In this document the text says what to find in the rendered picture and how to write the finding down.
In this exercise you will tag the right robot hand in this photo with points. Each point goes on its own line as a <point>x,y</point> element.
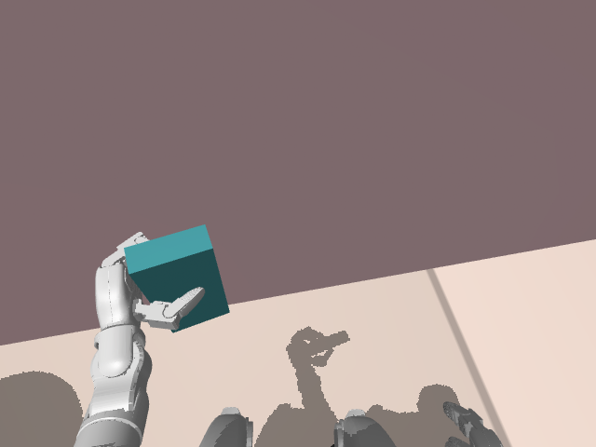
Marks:
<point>471,425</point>

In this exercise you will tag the left robot hand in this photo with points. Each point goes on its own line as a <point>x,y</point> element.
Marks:
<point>119,299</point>

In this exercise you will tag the carton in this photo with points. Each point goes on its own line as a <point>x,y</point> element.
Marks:
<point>168,267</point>

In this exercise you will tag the left robot arm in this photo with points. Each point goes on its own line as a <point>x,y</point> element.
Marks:
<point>120,369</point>

